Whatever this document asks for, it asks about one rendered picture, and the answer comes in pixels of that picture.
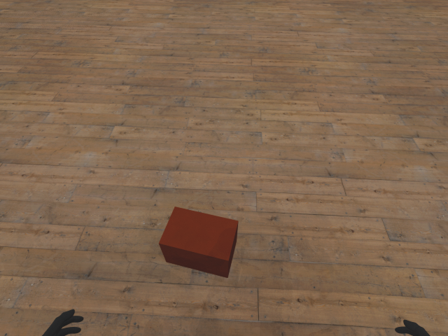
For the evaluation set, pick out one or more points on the carton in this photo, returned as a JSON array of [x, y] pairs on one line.
[[199, 241]]

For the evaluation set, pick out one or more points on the robot left hand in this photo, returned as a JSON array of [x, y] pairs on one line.
[[64, 319]]

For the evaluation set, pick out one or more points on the robot right hand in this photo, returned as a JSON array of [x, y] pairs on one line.
[[412, 328]]

